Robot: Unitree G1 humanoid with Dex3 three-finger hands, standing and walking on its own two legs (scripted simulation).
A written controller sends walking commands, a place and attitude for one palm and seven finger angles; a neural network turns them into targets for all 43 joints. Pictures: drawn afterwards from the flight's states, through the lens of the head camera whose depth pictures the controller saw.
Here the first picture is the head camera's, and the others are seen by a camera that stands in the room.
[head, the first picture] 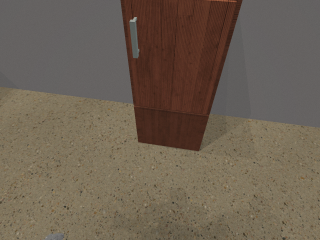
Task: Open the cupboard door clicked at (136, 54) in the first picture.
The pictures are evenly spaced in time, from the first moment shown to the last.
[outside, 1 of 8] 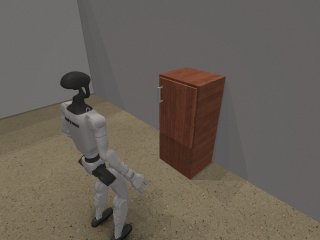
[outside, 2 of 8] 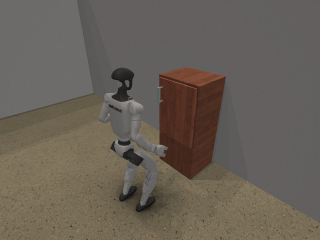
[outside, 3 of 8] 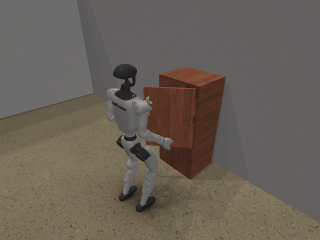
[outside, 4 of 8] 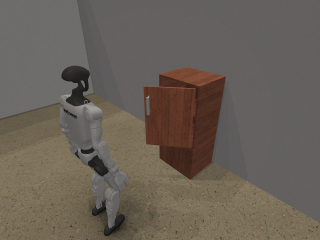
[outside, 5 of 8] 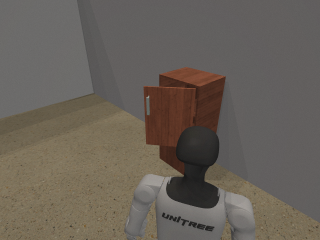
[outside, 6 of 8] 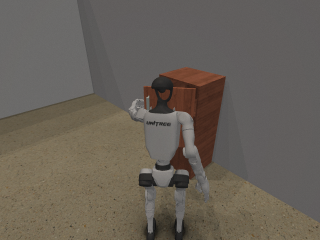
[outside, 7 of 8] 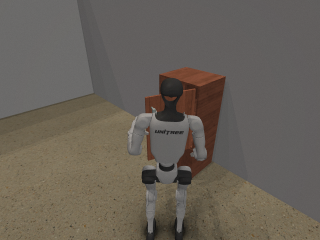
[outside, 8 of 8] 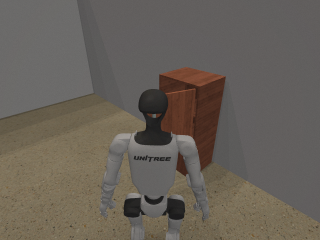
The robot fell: no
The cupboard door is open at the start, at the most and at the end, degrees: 0 72 71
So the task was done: yes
